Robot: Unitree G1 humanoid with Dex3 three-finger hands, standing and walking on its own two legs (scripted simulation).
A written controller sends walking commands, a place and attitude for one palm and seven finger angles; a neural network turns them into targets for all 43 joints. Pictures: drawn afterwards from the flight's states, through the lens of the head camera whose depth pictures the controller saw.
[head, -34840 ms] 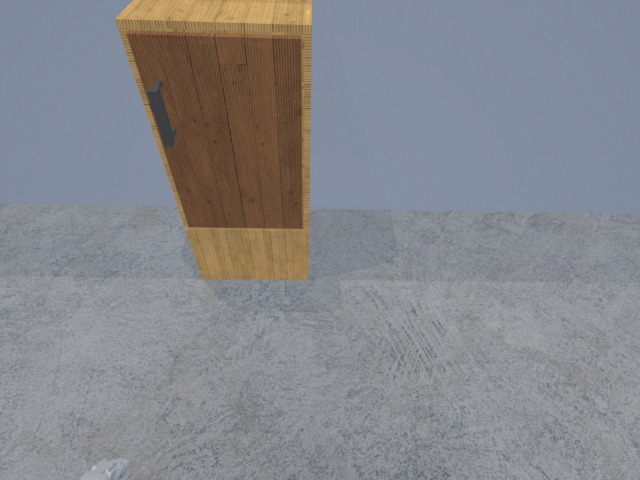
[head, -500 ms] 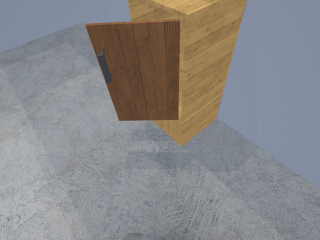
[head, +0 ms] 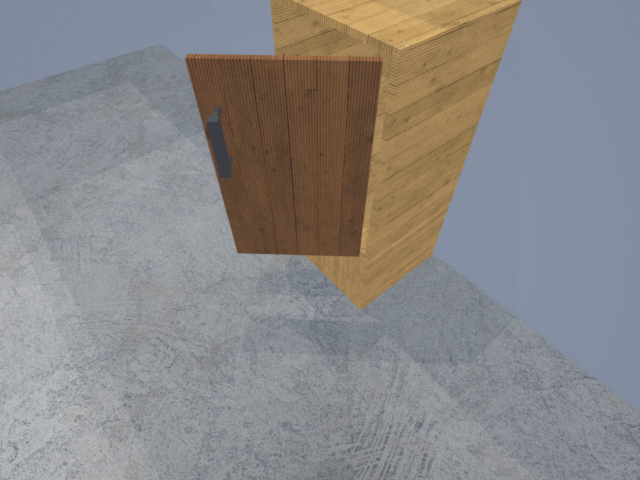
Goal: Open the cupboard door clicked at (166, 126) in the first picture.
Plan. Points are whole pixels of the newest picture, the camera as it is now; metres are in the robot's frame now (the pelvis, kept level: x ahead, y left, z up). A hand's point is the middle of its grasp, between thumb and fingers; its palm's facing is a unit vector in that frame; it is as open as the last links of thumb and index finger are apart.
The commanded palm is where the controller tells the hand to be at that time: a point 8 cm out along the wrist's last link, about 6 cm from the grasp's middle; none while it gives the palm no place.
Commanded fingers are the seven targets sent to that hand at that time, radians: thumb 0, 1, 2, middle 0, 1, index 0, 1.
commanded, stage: look again from close up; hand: left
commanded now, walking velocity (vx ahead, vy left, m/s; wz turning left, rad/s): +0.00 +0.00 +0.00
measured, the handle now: (221, 142) +0.75 +0.28 -0.03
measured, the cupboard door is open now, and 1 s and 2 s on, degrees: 48 48 48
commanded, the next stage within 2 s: shuffle to correct the standing spot in 0.20 s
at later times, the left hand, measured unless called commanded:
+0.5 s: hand out of the picture +0.00 +0.16 -0.18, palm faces +0.07 -0.98 -0.17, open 7.3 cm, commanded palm none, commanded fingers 0.00 0.90 0.90 -0.20 -0.30 -0.20 -0.30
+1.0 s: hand (213, 423) +0.22 +0.19 -0.17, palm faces +0.01 -0.97 -0.22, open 7.3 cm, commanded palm none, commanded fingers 0.00 0.90 0.90 -0.20 -0.30 -0.20 -0.30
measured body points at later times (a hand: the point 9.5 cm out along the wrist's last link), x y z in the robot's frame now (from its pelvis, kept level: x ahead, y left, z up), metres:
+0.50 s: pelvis +0.03 +0.00 -0.01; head +0.04 +0.00 +0.44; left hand +0.00 +0.22 -0.16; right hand +0.00 -0.22 -0.17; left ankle +0.01 +0.11 -0.74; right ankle -0.06 -0.10 -0.74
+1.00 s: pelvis +0.15 +0.00 +0.00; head +0.19 -0.01 +0.44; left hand +0.22 +0.24 -0.15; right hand +0.07 -0.18 -0.17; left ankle +0.04 +0.11 -0.74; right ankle +0.25 -0.11 -0.71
